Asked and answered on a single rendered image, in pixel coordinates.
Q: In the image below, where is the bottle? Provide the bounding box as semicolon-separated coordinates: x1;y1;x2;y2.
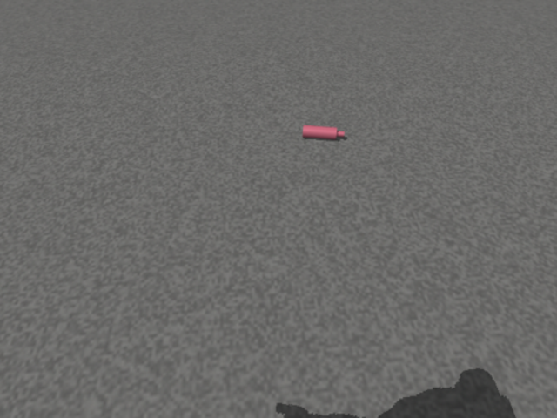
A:
303;125;345;140

